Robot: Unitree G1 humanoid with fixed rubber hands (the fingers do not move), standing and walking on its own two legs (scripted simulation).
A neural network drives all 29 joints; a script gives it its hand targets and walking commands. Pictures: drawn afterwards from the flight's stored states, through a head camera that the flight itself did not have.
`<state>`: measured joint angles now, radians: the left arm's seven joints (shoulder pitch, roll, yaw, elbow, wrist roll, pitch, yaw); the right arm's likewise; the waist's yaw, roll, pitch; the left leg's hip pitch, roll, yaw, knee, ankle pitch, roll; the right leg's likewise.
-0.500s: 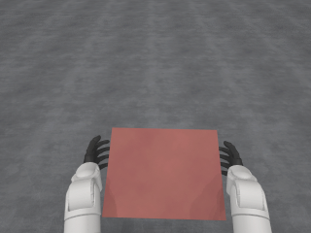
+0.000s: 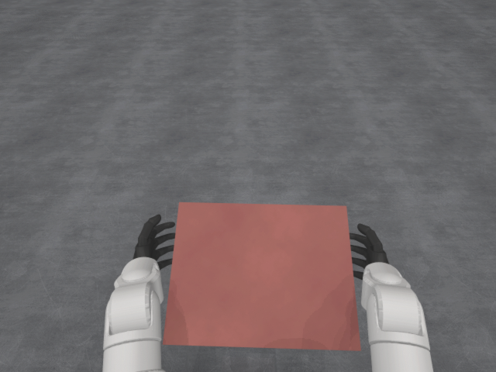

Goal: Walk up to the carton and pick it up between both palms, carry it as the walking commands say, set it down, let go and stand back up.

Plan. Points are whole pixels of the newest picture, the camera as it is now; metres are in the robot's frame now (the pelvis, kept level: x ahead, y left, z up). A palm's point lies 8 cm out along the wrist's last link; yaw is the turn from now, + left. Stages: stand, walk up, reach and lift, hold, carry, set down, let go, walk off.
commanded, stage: carry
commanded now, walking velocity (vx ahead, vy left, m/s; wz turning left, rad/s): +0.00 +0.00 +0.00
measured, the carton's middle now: (259, 276) +0.31 +0.00 -0.08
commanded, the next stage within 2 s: none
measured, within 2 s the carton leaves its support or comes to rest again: neither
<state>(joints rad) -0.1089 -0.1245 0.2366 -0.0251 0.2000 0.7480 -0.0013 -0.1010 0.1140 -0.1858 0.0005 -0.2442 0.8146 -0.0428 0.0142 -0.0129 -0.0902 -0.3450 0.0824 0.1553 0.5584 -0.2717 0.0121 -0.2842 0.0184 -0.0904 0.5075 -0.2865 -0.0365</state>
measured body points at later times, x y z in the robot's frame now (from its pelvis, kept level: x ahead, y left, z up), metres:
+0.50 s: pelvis +0.02 +0.00 +0.00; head +0.01 +0.01 +0.45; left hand +0.30 +0.19 +0.03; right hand +0.30 -0.18 +0.03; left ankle +0.01 +0.11 -0.73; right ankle -0.02 -0.10 -0.73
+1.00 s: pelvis +0.03 +0.00 +0.00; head +0.02 +0.01 +0.45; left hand +0.31 +0.19 +0.03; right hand +0.30 -0.18 +0.03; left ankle +0.01 +0.11 -0.73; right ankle -0.02 -0.10 -0.73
